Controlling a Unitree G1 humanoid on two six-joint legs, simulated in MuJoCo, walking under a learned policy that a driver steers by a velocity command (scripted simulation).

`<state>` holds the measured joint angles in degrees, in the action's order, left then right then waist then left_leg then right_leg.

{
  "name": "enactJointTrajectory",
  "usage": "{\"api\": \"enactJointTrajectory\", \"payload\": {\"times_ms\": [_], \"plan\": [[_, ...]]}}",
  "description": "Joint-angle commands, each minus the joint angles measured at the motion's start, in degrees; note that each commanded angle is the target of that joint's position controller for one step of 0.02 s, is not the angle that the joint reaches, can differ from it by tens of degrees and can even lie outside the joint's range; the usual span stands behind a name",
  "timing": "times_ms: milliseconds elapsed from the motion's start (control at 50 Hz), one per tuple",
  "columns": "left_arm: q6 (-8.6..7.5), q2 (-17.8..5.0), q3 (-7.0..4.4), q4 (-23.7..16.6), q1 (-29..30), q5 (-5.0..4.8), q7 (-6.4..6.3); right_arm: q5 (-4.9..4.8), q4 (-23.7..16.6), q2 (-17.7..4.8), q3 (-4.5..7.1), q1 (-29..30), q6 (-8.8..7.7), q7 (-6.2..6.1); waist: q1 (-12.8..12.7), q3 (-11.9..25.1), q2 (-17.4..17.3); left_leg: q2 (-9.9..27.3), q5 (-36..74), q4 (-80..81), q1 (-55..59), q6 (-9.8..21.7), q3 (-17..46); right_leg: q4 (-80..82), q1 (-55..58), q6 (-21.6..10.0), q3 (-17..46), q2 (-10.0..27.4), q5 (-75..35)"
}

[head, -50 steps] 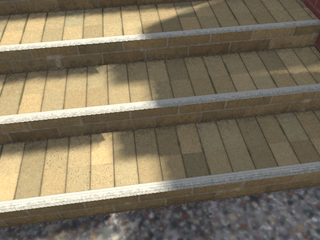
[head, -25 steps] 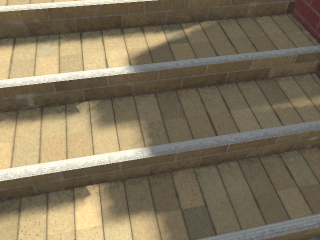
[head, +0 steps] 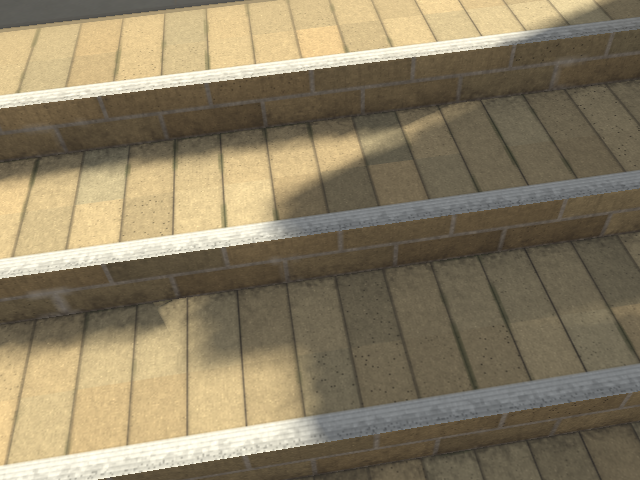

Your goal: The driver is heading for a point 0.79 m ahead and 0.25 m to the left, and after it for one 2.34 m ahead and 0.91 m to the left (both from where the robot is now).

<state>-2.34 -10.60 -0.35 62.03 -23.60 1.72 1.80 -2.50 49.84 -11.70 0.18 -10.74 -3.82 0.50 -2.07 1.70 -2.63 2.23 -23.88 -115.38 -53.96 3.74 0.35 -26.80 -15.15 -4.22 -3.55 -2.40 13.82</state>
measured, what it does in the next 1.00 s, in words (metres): climbs, turning left: left foot 0.13 m higher, then right foot 0.13 m higher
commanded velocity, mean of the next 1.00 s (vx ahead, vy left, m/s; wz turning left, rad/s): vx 0.50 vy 0.00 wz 0.23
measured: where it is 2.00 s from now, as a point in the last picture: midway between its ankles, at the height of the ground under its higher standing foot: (273, 188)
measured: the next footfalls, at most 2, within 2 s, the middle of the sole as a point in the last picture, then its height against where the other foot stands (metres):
left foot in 0.26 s outside the picture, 0.13 m higher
right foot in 0.82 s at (432, 350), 0.13 m higher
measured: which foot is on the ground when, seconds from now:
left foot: up 0.00-0.24, down 0.26-0.84, up 0.86-1.00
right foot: down 0.00-0.26, up 0.28-0.80, down 0.82-1.00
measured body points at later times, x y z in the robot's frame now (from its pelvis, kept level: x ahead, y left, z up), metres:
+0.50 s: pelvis +0.25 +0.03 +0.12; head +0.23 +0.04 +0.57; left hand +0.42 +0.24 +0.02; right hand +0.21 -0.19 -0.03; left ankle +0.24 +0.10 -0.60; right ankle +0.29 -0.16 -0.37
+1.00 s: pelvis +0.54 -0.03 +0.23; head +0.54 -0.04 +0.68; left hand +0.57 +0.24 +0.11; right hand +0.72 -0.25 +0.11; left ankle +0.44 +0.08 -0.30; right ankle +0.62 -0.13 -0.47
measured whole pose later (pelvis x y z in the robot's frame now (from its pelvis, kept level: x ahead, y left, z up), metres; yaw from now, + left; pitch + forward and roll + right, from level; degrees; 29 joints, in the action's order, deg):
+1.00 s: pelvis +0.54 -0.03 +0.23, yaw +17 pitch +1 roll -1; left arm -4.9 -12.8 -1.9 51.3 -12.4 1.9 0.3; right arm -1.5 46.3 -14.6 2.9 -14.4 -2.5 1.2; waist 0.0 3.5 -2.1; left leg -0.6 -8.0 -98.3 -39.3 8.9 4.6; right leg -46.9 -27.5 -1.5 -12.3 6.1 19.6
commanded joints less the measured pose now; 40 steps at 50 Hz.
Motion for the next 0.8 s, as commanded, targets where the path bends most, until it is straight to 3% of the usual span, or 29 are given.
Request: {"api": "enactJointTrajectory", "payload": {"times_ms": [20, 40, 80, 120, 140, 160, 200, 220, 240, 260, 280, 300, 320, 340, 360, 380, 400, 420, 440, 520, 540, 600, 660, 700, 720, 740, 760, 780, 800], "plan": [[0.15, -0.85, 1.99, 0.3, -3.15, 0.38, 0.0, -0.15, -7.31, 6.42, -3.52, 0.91, 0.68, -0.09, 3.14, -7.79, 6.69, -0.02, 1.93, -18.42, -24.61, 0.91, 4.02, 13.16, -1.31, -6.84, 16.51, 17.41, 2.76], [0.45, -1.01, 2.32, 0.14, -2.86, 0.91, -0.31, 0.5, -9.06, 6.81, -4.19, 2.75, 0.48, -0.03, 3.36, -7.64, 6.12, -0.5, 4.85, -16.58, -25.23, 0.46, 3.71, 13.54, -3.42, -6.05, 14.1, 16.06, 2.52], [0.78, -1.9, 2.93, -0.68, -0.66, 0.16, -1.29, 2.26, -14.76, 5.65, -5.5, 10.19, -0.49, 0.45, 4.27, -7.33, 4.45, 0.24, 13.74, 3.58, -18.9, -0.9, -0.63, 15.62, -12.18, -3.76, 7.69, 10.84, 2.57], [0.04, -3.87, 2.66, -0.16, -5.02, -1.68, -3.52, 3.41, -18.19, 3.71, -6.2, 16.53, -1.01, -0.31, 2.7, -2.85, 5.92, 2.29, 15.91, 20.52, -3.14, -3.36, -9.18, 24.31, -16.12, -6.62, 8.44, 10.97, -6.68], [-0.8, -4.28, 2.41, 0.62, -7.2, -2.66, -3.88, 3.63, -17.98, 3.09, -5.86, 17.3, -1.2, -0.66, 1.89, 1.23, 6.51, 2.63, 16.68, 25.91, 4.28, -2.92, -11.17, 26.45, -10.56, -6.98, 8.14, 11.86, -16.94], [-1.35, -6.29, 1.96, 1.11, -6.75, -3.47, -4.2, 2.88, -18.17, 2.31, -5.88, 16.22, -1.27, -1.03, 3.49, 3.03, 8.85, 1.68, 14.22, 35.31, 11.21, -1.59, -12.49, 25.65, -5.69, -6.13, 4.84, 11.1, -32.85], [-0.69, -10.17, 1.24, 1.46, -10.57, -1.83, -4.27, 1.61, -16.07, 0.2, -4.55, 11.28, -1.23, -0.75, 5.64, 8.32, 15.19, -5.37, 1.92, 43.5, 17.79, 0.67, -16.01, 14.07, 11.8, -6.66, 3.45, 13.64, -83.68], [0.28, -11.87, 0.58, 1.06, -9.39, -1.24, -4.47, 1.63, -15.04, -1.25, -3.51, 6.69, -1.14, 0.12, 8.6, 9.6, 19.03, -6.46, -1.82, 50.37, 17.84, 1.99, -13.85, 7.91, 21.44, -6.37, 5.29, 16.52, -95.56], [1.18, -11.63, 0.32, 0.98, -7.35, -1.46, -4.65, 1.48, -13.87, -3.03, -2.56, 2.21, -1.19, 1.11, 11.87, 10.79, 21.21, -6.48, -1.38, 60.58, 20.32, 4.06, -10.1, 0.17, 27.91, -6.16, 5.07, 17.61, -98.47], [0.93, -11.08, -0.12, -0.36, -6.14, -0.62, -4.86, 2.15, -10.7, -6.18, -1.23, -4.61, -0.91, 1.94, 14.09, 14.05, 19.11, -4.24, 0.11, 63.2, 30.9, 6.87, -0.39, -10.51, 22.76, -7.38, 5.24, 17.14, -98.25], [-0.82, -4.26, 0.76, -2.83, -8.16, 0.44, -3.37, 4.28, -6.58, -11.45, 0.71, -11.65, -0.24, 2.12, 12.37, 19.06, -3.03, 8.91, 2.31, 75.83, 48.8, 15.94, 26.27, -29.9, -0.99, -5.6, 4.95, 7.93, -71.98], [-2.76, -0.53, 0.99, -2.96, -5.01, 1.27, -0.37, 5.53, -1.66, -12.5, 1.33, -19.75, 1.31, 0.69, 13.41, 20.45, -16.83, 16.88, -4.42, 100.83, 57.06, 21.36, 56.06, -54.94, -17.34, -3.25, 12.34, -4.98, -2.61], [-4.21, -0.7, -0.03, -5.29, -1.52, -1.17, 1.71, 5.74, 0.26, -6.67, 0.09, -15.96, 0.61, -0.01, 9.8, 10.29, -9.37, 19.22, -11.69, 101.98, 48.71, 17.69, 55.62, -73.82, -28.17, -4.29, 23.36, -4.99, 1.3], [-4.04, 1.21, 0.81, -11.18, 8.31, -2.57, 2.14, 4.65, 1.45, -1.34, -1.57, -9.73, -0.08, 0.9, 6.28, -1.58, -3.67, 18.03, -12.72, 98.42, 37.38, 13.47, 43.11, -79.55, -36.64, -6.0, 19.76, -2.61, 1.06], [-3.5, 1.91, 1.27, -14.5, 12.58, -2.67, 1.33, 4.0, 3.73, 3.0, -2.55, -6.94, -0.47, 1.89, 3.03, -6.96, 0.51, 15.24, -6.11, 97.15, 30.04, 9.59, 29.78, -84.23, -39.89, -7.04, 16.37, -1.09, -0.36], [-2.74, 1.87, 1.38, -14.68, 9.61, -2.55, 0.41, 4.44, 5.33, 6.2, -3.25, -5.48, -0.82, 2.68, -0.3, -6.51, 3.05, 11.62, 0.13, 96.05, 28.21, 5.8, 19.88, -85.04, -40.7, -8.0, 16.0, 0.27, -3.07], [-2.09, 4.06, 2.51, -14.65, 6.43, -2.66, 0.07, 4.42, 6.7, 7.11, -3.11, -5.46, -0.65, 3.59, -2.38, -4.81, 3.55, 9.04, 5.54, 94.3, 27.02, 3.16, 12.88, -85.71, -40.74, -8.25, 15.85, 0.41, -6.6], [-1.68, 4.87, 3.23, -14.73, 4.9, -2.91, 0.01, 4.43, 7.94, 7.01, -2.98, -6.27, -0.44, 3.95, -3.55, -4.66, 2.95, 7.25, 7.15, 94.31, 27.42, 2.67, 8.93, -85.89, -43.3, -8.29, 15.69, 0.6, -7.08], [-1.21, 4.66, 3.71, -14.75, 3.87, -3.32, -0.19, 4.52, 8.36, 4.64, -2.51, -7.25, -0.24, 4.02, -3.72, -5.01, 2.17, 6.74, 5.55, 95.94, 28.66, 3.71, 6.81, -82.87, -46.79, -6.67, 13.24, 1.38, -6.28], [-1.21, 1.23, 3.77, -18.67, 12.15, 0.11, -0.74, 3.78, 8.98, 1.07, -2.62, -9.25, -1.03, 2.3, -2.5, -3.4, -0.29, 3.53, 11.6, 100.4, 23.24, 7.22, 4.87, -69.58, -44.31, 0.69, 2.04, 6.99, -17.42], [-0.93, 3.18, 4.07, -17.47, 12.13, -0.33, -0.96, 4.67, 11.03, 1.27, -2.64, -14.5, -0.76, 1.76, -0.4, -1.97, -2.25, 4.6, 13.08, 98.25, 27.09, 8.67, 7.46, -77.79, -47.82, 2.34, -0.29, 6.92, -16.01], [-2.26, 3.33, 4.48, -21.68, 21.62, -1.66, -1.2, 4.36, 12.81, -0.23, -2.02, -24.82, -0.14, -0.5, 5.59, -2.78, -3.34, 9.08, 12.71, 97.53, 46.59, 10.8, 17.92, -82.17, -67.11, 4.79, 1.32, 9.81, -7.79], [-4.69, 5.06, 5.93, -27.87, 33.88, -1.59, -0.23, 3.67, 12.03, 0.31, -1.28, -30.65, 1.07, -2.61, 9.27, -3.97, -2.09, 12.62, 10.63, 97.69, 61.3, 10.37, 24.57, -78.82, -81.27, 6.9, 2.28, 11.56, 0.41], [-5.34, 4.8, 6.47, -31.3, 37.15, -1.7, 0.42, 3.04, 11.12, 0.78, -1.06, -30.2, 2.29, -3.84, 8.46, -5.3, -1.88, 12.61, 10.54, 101.03, 57.71, 9.57, 23.5, -68.83, -75.68, 7.29, 2.68, 12.33, -0.64], [-5.33, 6.07, 7.57, -33.42, 41.3, -1.02, 0.9, 1.73, 9.84, -0.94, -0.15, -27.68, 2.96, -4.56, 8.19, -5.42, -1.43, 13.11, 12.77, 111.1, 47.03, 10.41, 20.99, -56.06, -59.12, 6.4, -1.06, 11.92, 3.39], [-5.16, 6.11, 7.63, -34.62, 42.59, -1.24, 1.04, 1.03, 9.36, -0.89, -0.03, -26.62, 2.99, -4.7, 7.27, -6.39, -2.55, 12.26, 15.96, 115.07, 40.64, 10.02, 18.39, -46.41, -45.25, 5.93, -2.98, 10.93, 3.92], [-5.36, 4.64, 6.39, -33.28, 37.98, -2.14, 0.99, 1.2, 8.18, -1.46, -0.05, -24.35, 2.43, -3.81, 3.99, -4.05, -6.39, 10.33, 29.49, 113.85, 37.83, 8.98, 13.72, -41.64, -30.98, 4.84, -7.15, 7.19, 6.51], [-5.51, 0.36, 4.24, -32.09, 30.92, -2.21, 0.45, 2.39, 8.46, -3.42, 0.07, -24.6, 1.55, -2.81, -0.02, 0.82, -11.46, 9.96, 58.7, 108.5, 39.94, 8.11, 11.52, -41.67, -18.94, 3.0, -9.22, 2.77, 7.1], [-5.23, -4.65, 1.39, -29.63, 20.56, -3.09, -0.35, 3.49, 8.58, -5.09, 0.14, -23.88, 1.33, -2.1, -6.0, 6.97, -16.57, 8.28, 86.8, 97.76, 48.7, 6.07, 8.69, -37.19, -11.25, 0.43, -7.37, -0.08, 9.1]]}}
Keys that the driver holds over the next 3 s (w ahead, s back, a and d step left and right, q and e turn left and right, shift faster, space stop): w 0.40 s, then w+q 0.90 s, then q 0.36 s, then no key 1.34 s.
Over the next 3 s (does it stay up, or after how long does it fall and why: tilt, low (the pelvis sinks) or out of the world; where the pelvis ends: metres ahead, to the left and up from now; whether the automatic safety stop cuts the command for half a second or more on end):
stays up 0.99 0.22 0.41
